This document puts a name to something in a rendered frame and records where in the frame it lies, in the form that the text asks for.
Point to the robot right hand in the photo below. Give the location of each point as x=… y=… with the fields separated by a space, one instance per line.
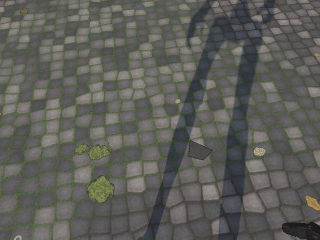
x=307 y=231

